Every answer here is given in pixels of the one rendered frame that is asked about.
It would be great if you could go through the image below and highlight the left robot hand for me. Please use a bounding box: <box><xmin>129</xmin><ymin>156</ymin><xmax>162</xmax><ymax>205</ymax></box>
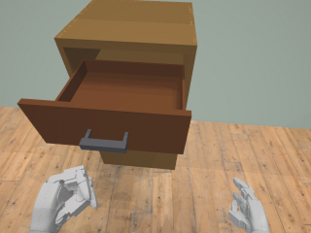
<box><xmin>30</xmin><ymin>165</ymin><xmax>98</xmax><ymax>233</ymax></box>

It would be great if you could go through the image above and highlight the cabinet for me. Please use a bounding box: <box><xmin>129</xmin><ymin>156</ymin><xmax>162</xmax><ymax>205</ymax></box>
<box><xmin>54</xmin><ymin>0</ymin><xmax>197</xmax><ymax>170</ymax></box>

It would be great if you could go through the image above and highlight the handle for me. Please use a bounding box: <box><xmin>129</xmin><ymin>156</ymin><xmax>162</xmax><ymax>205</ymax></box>
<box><xmin>79</xmin><ymin>129</ymin><xmax>129</xmax><ymax>153</ymax></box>

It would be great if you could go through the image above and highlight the right robot hand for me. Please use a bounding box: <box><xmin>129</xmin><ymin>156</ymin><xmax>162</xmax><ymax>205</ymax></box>
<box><xmin>228</xmin><ymin>177</ymin><xmax>270</xmax><ymax>233</ymax></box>

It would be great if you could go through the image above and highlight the drawer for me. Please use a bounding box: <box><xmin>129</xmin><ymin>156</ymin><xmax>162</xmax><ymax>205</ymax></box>
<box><xmin>17</xmin><ymin>58</ymin><xmax>191</xmax><ymax>154</ymax></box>

